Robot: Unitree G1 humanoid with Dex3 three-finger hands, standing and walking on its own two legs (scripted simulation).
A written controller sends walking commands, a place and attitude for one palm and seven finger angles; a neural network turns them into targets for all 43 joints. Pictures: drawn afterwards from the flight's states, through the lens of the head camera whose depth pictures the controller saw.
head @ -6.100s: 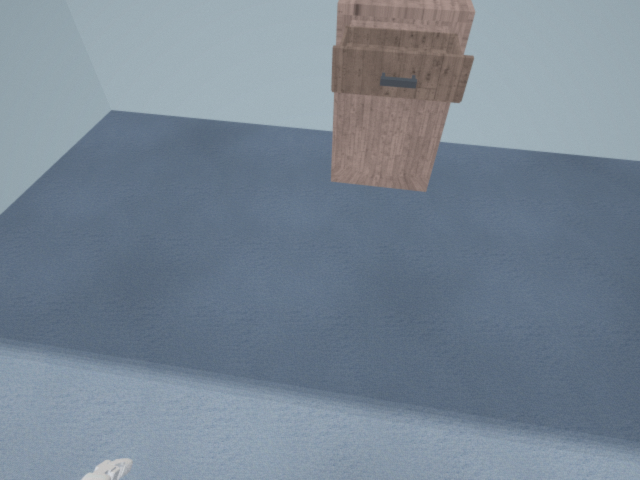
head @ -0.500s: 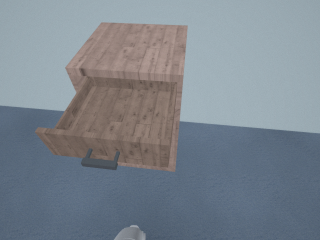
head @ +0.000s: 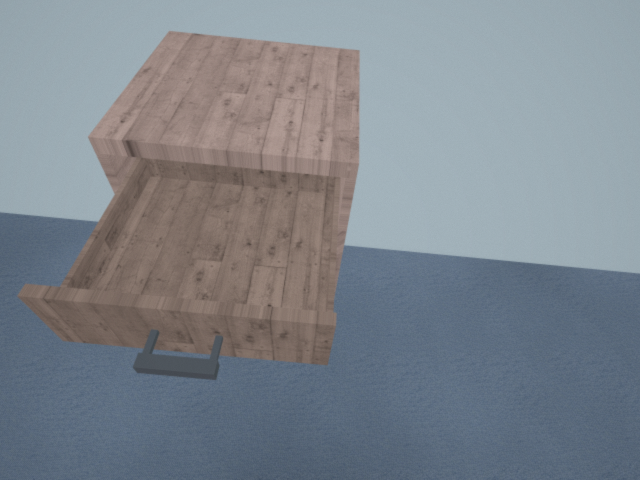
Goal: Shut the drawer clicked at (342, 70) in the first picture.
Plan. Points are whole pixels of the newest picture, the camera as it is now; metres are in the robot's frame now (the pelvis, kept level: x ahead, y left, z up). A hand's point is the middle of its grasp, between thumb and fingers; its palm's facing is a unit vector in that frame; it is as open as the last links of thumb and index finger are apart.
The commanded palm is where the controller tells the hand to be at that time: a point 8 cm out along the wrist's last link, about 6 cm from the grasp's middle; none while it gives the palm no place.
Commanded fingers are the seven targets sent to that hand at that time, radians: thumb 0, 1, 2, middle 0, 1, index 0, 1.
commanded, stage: come to a stop and stand still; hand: left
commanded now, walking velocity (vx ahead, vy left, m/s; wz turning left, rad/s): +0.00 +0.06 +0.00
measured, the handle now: (181, 352) +0.29 +0.22 -0.08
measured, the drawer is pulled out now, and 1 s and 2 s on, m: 0.30 0.30 0.30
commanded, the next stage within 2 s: look again from close up in 1.44 s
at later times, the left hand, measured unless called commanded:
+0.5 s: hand out of the picture -0.01 +0.08 -0.18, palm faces +0.04 -0.98 -0.20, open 7.3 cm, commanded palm none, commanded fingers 0.00 0.90 0.90 -0.20 -0.30 -0.20 -0.30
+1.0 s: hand out of the picture -0.01 +0.08 -0.18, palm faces +0.09 -0.98 -0.17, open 7.4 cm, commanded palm none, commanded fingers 0.00 0.90 0.90 -0.20 -0.30 -0.20 -0.30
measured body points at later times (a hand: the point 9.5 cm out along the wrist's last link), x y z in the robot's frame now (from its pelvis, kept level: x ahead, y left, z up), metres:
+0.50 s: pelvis -0.01 -0.09 +0.00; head -0.01 -0.10 +0.45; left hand -0.01 +0.14 -0.16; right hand -0.07 -0.29 -0.17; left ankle +0.03 +0.10 -0.74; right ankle -0.04 -0.15 -0.74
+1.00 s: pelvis +0.03 -0.07 +0.00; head +0.04 -0.08 +0.45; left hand -0.01 +0.13 -0.16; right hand +0.02 -0.29 -0.17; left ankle +0.03 +0.10 -0.74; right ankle -0.04 -0.15 -0.74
